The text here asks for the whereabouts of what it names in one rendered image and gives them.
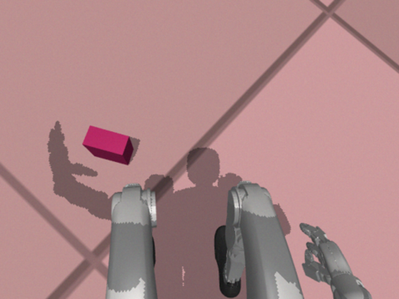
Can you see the right robot arm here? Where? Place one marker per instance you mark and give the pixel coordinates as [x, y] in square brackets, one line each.
[347, 286]

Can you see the right robot hand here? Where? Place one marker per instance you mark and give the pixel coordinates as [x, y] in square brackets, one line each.
[332, 261]

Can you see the right robot foot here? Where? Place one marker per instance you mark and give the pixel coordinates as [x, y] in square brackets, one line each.
[229, 290]

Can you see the carton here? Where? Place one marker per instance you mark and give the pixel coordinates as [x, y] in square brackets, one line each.
[108, 145]

